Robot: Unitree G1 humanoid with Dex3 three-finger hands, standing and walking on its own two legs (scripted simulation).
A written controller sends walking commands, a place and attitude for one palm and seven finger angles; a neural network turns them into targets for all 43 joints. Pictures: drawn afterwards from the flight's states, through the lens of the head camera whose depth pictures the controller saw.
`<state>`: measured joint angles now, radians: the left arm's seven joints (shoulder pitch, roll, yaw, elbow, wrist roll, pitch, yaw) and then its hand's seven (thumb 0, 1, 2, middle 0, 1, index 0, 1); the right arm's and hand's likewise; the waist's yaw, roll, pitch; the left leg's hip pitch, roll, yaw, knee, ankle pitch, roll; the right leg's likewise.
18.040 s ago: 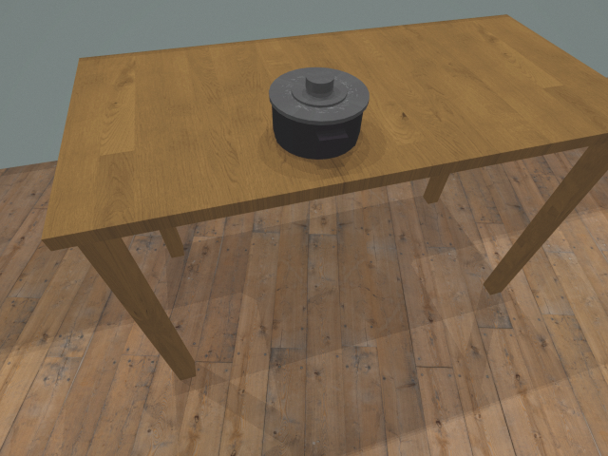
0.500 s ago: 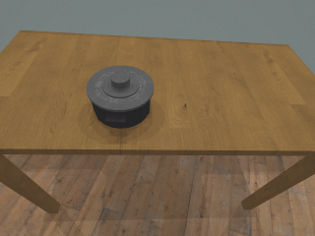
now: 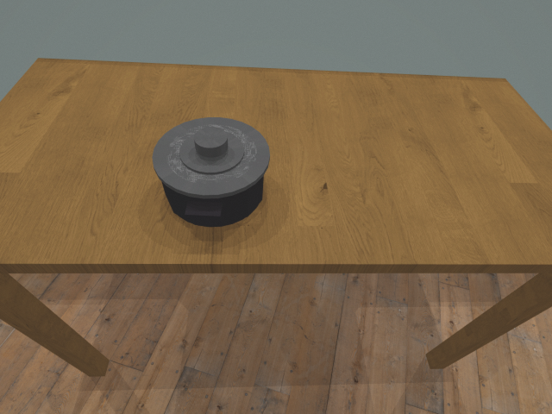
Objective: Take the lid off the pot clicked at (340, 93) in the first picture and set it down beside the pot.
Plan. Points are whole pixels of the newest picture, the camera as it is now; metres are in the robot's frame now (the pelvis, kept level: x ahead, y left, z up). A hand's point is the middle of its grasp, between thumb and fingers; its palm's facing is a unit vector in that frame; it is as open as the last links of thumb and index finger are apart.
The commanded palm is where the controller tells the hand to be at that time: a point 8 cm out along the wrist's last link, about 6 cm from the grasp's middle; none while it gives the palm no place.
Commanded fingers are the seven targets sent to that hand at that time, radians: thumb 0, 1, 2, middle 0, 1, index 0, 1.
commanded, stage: look again from close up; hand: left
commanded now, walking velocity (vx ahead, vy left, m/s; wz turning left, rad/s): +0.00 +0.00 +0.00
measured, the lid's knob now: (211, 141) +0.47 +0.15 +0.13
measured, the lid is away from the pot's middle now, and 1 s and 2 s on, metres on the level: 0.00 0.00 0.00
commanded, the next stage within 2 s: lift the closed hand beside the body in 0.06 s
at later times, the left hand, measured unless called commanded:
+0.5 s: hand out of the picture +0.12 +0.16 -0.03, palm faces +0.19 -0.95 -0.25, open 5.2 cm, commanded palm +0.07 +0.21 +0.00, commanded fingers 0.00 0.90 0.90 -0.99 -1.16 -0.99 -1.16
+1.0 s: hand (129, 410) +0.12 +0.17 +0.06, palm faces +0.31 -0.86 -0.40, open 3.1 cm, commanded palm +0.06 +0.21 +0.10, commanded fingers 0.00 0.90 0.90 -1.30 -1.50 -1.30 -1.50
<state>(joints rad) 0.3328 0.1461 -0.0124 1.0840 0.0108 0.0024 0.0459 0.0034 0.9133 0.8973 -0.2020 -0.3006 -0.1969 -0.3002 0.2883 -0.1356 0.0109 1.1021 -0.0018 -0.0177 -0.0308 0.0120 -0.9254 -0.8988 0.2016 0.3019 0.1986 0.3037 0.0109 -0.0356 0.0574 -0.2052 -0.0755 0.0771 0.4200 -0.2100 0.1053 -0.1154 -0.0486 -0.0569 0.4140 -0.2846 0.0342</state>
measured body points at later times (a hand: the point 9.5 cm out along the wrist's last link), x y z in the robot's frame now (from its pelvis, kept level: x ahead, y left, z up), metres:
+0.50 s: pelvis -0.03 -0.04 +0.00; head -0.03 -0.04 +0.45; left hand +0.11 +0.21 -0.01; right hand +0.15 -0.27 -0.08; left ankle +0.01 +0.05 -0.74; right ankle -0.04 -0.15 -0.74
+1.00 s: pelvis +0.00 -0.07 +0.00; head +0.00 -0.09 +0.45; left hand +0.10 +0.21 +0.08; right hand +0.20 -0.29 -0.09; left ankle +0.01 +0.05 -0.74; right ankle -0.04 -0.15 -0.74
